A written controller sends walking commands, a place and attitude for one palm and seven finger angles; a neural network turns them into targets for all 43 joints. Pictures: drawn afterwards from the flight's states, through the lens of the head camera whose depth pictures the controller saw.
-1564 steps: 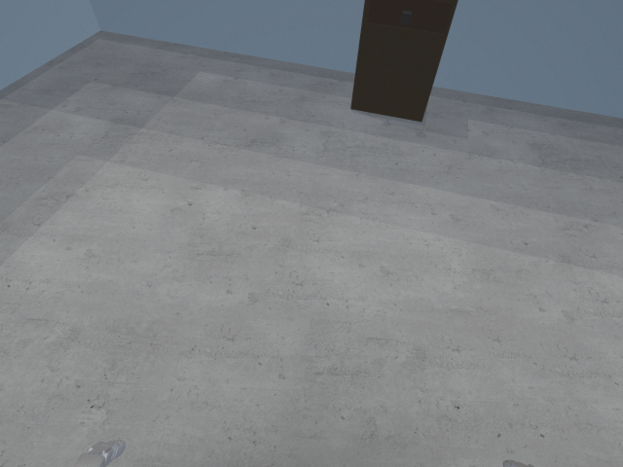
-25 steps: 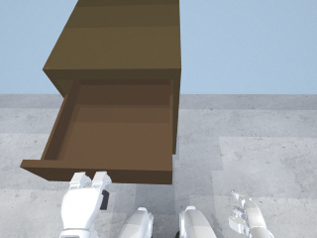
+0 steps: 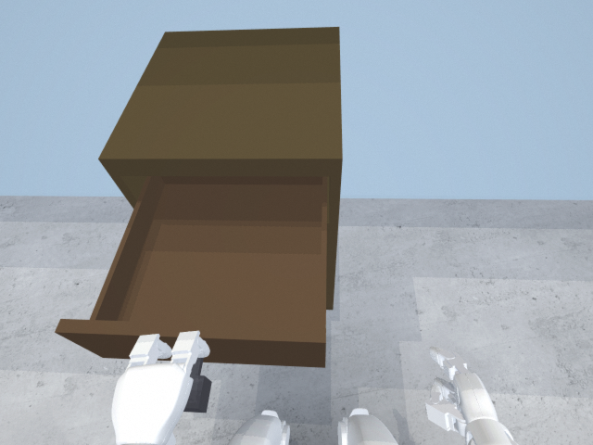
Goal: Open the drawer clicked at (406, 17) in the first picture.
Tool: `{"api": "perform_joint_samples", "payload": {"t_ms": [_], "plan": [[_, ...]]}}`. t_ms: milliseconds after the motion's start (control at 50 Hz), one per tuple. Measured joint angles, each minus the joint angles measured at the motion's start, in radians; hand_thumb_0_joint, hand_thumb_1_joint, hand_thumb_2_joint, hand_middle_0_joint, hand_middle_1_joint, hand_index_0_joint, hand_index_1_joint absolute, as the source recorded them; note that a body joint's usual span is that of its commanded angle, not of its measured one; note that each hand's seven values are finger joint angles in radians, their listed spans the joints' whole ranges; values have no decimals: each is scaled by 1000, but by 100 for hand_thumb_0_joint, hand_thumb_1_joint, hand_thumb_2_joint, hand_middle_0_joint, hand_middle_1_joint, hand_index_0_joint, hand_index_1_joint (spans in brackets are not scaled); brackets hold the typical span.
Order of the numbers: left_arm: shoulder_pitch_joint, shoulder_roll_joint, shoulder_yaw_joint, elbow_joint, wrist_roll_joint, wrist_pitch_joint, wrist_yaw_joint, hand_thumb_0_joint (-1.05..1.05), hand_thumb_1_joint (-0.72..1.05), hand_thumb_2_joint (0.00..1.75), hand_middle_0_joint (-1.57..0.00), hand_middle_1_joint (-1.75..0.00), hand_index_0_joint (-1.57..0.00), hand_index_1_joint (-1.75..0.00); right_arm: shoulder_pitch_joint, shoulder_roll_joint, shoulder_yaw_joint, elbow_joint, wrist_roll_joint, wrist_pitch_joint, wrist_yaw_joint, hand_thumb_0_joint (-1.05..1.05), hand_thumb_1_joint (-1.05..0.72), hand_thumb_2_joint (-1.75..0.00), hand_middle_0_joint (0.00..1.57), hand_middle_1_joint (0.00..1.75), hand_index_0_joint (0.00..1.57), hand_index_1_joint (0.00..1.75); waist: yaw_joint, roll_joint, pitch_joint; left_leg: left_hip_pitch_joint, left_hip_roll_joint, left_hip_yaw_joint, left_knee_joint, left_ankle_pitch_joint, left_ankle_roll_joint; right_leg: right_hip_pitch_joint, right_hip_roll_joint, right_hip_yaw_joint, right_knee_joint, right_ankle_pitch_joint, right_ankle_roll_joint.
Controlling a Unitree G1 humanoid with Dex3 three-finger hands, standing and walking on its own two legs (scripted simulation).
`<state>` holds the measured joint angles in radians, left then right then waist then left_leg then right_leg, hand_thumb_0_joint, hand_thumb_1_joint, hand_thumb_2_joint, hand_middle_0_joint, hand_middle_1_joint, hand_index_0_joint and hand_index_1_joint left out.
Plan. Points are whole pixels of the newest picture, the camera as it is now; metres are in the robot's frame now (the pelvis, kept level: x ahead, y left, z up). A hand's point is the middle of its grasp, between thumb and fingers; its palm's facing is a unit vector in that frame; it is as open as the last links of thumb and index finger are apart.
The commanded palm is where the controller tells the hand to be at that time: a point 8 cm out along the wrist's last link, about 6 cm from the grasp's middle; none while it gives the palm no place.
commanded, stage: lift the hand off the handle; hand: left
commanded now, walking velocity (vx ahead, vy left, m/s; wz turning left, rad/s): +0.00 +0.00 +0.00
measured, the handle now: (194, 378) +0.22 +0.18 -0.10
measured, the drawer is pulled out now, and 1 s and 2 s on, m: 0.30 0.30 0.30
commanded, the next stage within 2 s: draw the hand back to the body in 1.54 s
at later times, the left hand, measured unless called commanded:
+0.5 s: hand (161, 396) +0.19 +0.19 -0.01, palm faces -0.04 -0.13 -0.99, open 13.8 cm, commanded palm +0.17 +0.18 +0.05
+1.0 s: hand (152, 386) +0.19 +0.19 +0.03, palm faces +0.00 -0.14 -0.99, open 13.8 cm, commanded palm +0.17 +0.18 +0.08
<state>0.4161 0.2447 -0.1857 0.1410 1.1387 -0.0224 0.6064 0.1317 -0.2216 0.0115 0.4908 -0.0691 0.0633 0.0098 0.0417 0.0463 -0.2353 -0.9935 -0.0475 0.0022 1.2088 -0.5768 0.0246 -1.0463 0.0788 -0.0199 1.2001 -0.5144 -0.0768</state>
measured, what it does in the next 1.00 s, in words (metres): stands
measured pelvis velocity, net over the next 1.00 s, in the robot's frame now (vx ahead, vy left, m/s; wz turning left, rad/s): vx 0.01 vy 0.00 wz -0.01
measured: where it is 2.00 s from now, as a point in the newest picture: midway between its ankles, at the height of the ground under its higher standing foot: outside the picture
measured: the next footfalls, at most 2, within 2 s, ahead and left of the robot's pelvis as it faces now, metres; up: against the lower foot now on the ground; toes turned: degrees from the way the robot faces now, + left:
none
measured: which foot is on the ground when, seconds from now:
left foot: down 0.00-1.00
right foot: down 0.00-1.00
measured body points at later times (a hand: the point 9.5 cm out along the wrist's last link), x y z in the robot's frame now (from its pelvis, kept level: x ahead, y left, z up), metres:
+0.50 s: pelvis +0.01 +0.00 +0.02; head +0.06 -0.03 +0.47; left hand +0.18 +0.19 +0.05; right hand +0.21 -0.22 -0.08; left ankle +0.00 +0.11 -0.64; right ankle +0.03 -0.07 -0.64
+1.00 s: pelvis +0.01 +0.00 +0.04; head +0.04 -0.04 +0.49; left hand +0.18 +0.19 +0.08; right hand +0.21 -0.22 -0.05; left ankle +0.00 +0.11 -0.64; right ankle +0.03 -0.07 -0.64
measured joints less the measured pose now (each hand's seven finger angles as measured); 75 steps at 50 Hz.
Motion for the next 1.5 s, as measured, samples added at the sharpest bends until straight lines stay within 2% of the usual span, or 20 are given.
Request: {"api": "perform_joint_samples", "payload": {"t_ms": [300, 380, 580, 820, 1140, 1300, 1500], "plan": [[65, 5, 11, -74, -21, -7, -21, -1, -48, 30, -32, -120, -33, -121, 26, -11, -5, -15, 4, 9, 12, 1, -90, -90, 20, 30, 20, 30, 2, 5, 7, 83, 2, 3, -64, 14, -1, 80, 3, 9, -57, 12, -1], [72, 12, 16, -82, -15, -12, -21, 0, -48, 30, -32, -120, -33, -121, 30, -11, -6, -16, 4, 12, 13, 1, -90, -90, 20, 30, 20, 30, 3, 1, 10, 101, 3, 2, -79, 20, -2, 97, 3, 10, -71, 17, -2], [70, 11, 4, -112, -36, 15, -38, -1, -49, 30, -32, -120, -32, -120, 36, -13, -9, -24, 13, 20, 19, 1, -90, -90, 20, 30, 20, 30, 1, 14, 22, 158, 3, 2, -122, 37, -1, 154, 3, 13, -114, 34, 0], [111, 19, -4, -150, -36, 26, -54, -1, -49, 30, -32, -120, -32, -120, 47, -14, -7, -40, 21, 30, 31, 1, -90, -90, 20, 30, 20, 30, 8, 14, 33, 230, 6, 8, -182, 60, 0, 224, 6, 24, -171, 57, 2], [84, 16, -19, -186, -64, 54, -84, -1, -49, 30, -32, -120, -32, -120, 47, -12, -7, -38, 43, 45, 35, 1, -90, -90, 20, 30, 20, 30, 14, 18, 49, 320, 5, 16, -259, 84, 6, 310, 6, 39, -243, 80, 9], [140, 32, -22, -232, -62, 63, -97, -1, -49, 30, -32, -120, -32, -120, 49, -17, -10, -47, 39, 43, 49, 1, -90, -90, 20, 30, 20, 30, 23, 20, 59, 362, 8, 18, -294, 92, 9, 353, 9, 44, -280, 90, 11], [144, 16, -52, -294, -57, 64, -110, -1, -49, 30, -32, -120, -32, -120, 37, -17, -12, -56, 41, 43, 65, 1, -90, -90, 20, 30, 20, 30, 38, 27, 58, 385, 4, 27, -304, 91, 15, 373, 6, 55, -285, 88, 17]]}}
